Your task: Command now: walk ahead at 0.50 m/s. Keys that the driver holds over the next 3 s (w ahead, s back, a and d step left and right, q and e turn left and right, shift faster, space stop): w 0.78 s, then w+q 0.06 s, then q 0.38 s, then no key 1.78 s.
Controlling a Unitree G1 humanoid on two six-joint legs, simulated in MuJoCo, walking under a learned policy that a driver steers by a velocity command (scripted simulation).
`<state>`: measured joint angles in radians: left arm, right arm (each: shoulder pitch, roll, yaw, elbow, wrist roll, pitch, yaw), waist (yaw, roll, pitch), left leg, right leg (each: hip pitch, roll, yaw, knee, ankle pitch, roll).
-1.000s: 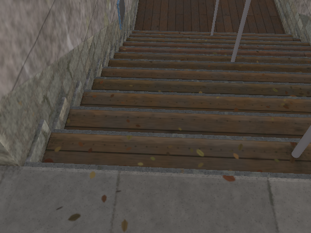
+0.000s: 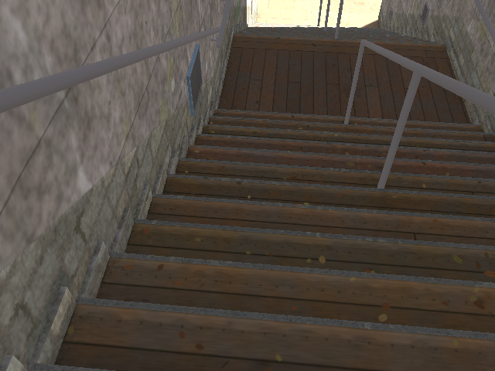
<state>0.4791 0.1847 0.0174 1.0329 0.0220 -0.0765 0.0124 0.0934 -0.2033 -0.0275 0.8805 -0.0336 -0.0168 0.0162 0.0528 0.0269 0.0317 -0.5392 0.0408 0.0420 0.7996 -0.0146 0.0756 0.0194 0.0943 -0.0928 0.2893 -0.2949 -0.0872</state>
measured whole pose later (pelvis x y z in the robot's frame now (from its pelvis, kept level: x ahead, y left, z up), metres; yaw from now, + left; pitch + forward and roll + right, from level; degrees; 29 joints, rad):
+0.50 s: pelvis +0.21 +0.02 -0.03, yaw +0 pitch -1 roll +1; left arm 0.13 0.26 0.07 0.90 0.03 0.01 -0.03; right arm 0.49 -0.22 -0.03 1.03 -0.02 -0.11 -0.03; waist -0.06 -0.04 0.01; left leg -0.08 -0.07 0.07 0.65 -0.54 0.08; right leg -0.52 -0.04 0.02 0.62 0.37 -0.05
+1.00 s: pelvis +0.44 +0.00 -0.19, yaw +3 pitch -2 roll -2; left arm 0.53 0.20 0.02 1.06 0.02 -0.09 0.01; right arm 0.19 -0.22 -0.07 0.96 -0.04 0.00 0.02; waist 0.02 0.03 0.02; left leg -0.72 0.03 -0.11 0.85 0.37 0.08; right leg -0.16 0.04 -0.14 0.74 -0.55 -0.06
